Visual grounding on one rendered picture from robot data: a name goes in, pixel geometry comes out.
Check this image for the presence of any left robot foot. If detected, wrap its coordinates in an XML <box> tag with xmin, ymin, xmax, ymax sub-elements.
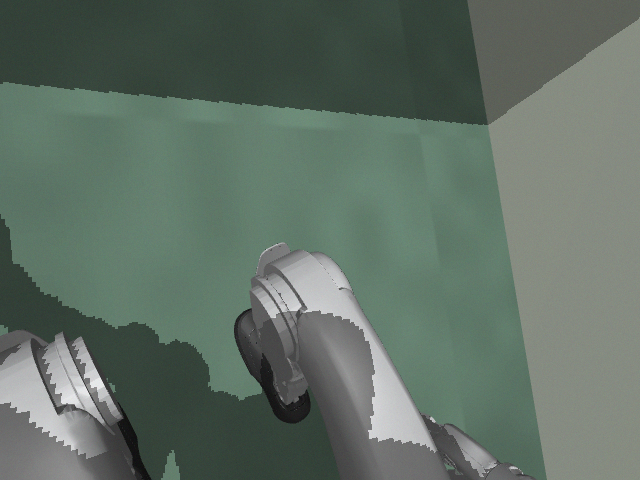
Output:
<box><xmin>117</xmin><ymin>401</ymin><xmax>151</xmax><ymax>480</ymax></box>

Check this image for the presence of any right robot foot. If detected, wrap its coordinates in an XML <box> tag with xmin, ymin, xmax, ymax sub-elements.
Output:
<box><xmin>234</xmin><ymin>308</ymin><xmax>311</xmax><ymax>424</ymax></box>

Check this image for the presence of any right robot hand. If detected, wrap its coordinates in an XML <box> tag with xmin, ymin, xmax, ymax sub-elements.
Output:
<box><xmin>419</xmin><ymin>411</ymin><xmax>501</xmax><ymax>480</ymax></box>

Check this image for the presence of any right robot arm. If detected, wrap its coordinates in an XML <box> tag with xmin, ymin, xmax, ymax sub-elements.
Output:
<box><xmin>485</xmin><ymin>463</ymin><xmax>537</xmax><ymax>480</ymax></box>

